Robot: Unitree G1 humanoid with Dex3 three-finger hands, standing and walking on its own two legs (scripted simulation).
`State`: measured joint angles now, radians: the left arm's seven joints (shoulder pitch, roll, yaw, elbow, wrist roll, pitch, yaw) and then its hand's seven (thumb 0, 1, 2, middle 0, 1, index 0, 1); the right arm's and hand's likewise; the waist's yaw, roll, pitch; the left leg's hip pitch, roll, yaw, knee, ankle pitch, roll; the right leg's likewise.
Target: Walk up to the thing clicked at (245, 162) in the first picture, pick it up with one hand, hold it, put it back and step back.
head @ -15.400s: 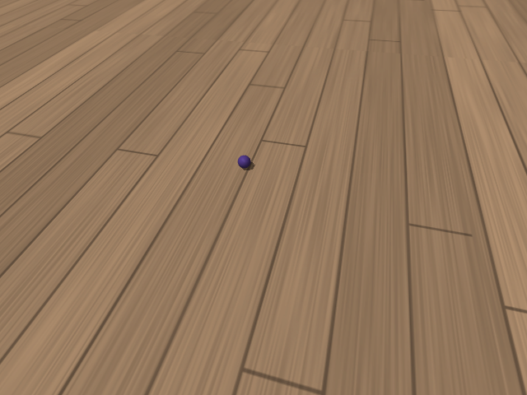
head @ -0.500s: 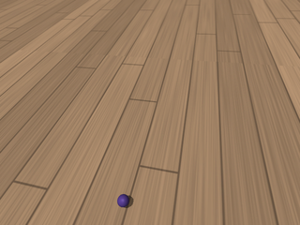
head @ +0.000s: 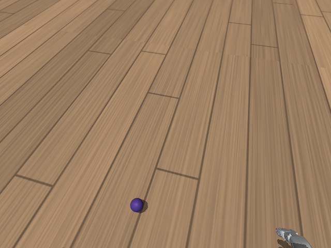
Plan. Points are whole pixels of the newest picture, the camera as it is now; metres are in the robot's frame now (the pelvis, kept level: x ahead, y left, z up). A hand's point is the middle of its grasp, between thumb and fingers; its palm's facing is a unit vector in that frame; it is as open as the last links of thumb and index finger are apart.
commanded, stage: walk up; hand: left
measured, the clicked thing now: (136, 204) +0.45 +0.21 -0.72
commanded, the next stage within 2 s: none
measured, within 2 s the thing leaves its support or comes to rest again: neither
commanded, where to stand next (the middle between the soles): +0.06 -0.01 m, yaw -2 degrees
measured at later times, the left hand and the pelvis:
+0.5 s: hand out of the picture +0.04 +0.27 -0.14, palm faces -0.03 -0.94 -0.35, open 7.4 cm; pelvis -0.02 +0.01 +0.02, yaw -1 degrees
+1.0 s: hand out of the picture +0.00 +0.26 -0.14, palm faces -0.03 -0.89 -0.46, open 7.4 cm; pelvis -0.07 -0.02 +0.00, yaw +0 degrees
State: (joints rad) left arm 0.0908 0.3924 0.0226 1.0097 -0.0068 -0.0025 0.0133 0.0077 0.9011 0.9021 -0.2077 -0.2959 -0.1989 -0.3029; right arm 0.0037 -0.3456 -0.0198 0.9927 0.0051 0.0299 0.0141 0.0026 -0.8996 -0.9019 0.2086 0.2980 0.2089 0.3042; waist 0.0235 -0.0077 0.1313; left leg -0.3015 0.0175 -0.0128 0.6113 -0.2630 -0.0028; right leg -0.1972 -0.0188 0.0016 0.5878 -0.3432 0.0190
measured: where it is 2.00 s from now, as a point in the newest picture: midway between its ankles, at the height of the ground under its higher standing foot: outside the picture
